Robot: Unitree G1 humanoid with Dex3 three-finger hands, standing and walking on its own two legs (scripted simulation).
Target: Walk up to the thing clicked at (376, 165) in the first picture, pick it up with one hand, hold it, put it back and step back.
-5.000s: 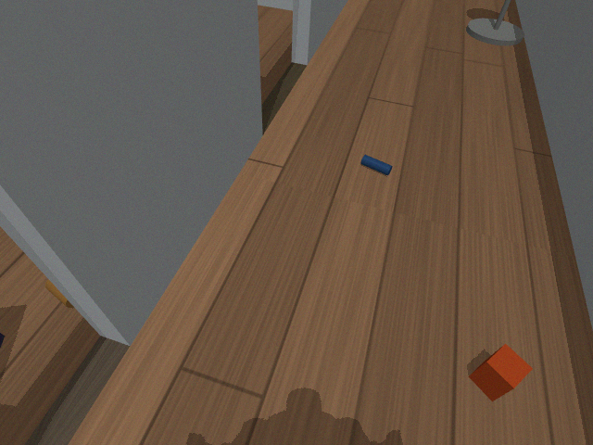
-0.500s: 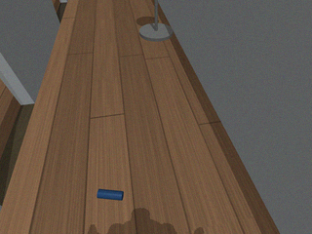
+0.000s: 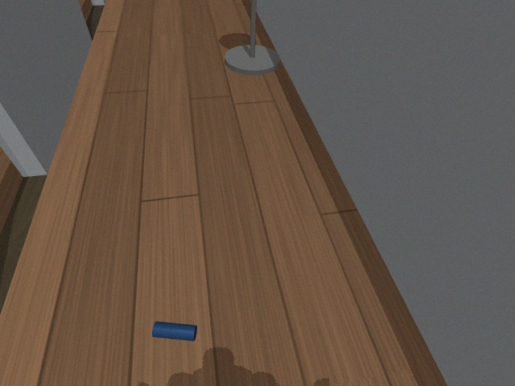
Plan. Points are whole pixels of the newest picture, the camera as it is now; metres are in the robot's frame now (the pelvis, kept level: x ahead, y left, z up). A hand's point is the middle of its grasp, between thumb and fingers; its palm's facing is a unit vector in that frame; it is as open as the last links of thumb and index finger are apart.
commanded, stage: walk up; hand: left
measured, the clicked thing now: (175, 331) +0.45 +0.27 -0.75
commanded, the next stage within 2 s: stand in 0.66 s
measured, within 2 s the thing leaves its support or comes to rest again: neither
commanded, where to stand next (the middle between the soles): +0.05 -0.02 m, yaw +0 degrees
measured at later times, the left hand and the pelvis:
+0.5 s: hand out of the picture +0.08 +0.25 -0.16, palm faces -0.01 -0.95 -0.32, open 7.4 cm; pelvis +0.01 +0.00 +0.00, yaw +0 degrees
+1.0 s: hand out of the picture +0.10 +0.25 -0.15, palm faces -0.02 -0.94 -0.34, open 7.4 cm; pelvis +0.01 +0.00 +0.00, yaw +0 degrees
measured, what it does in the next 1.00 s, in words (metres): stands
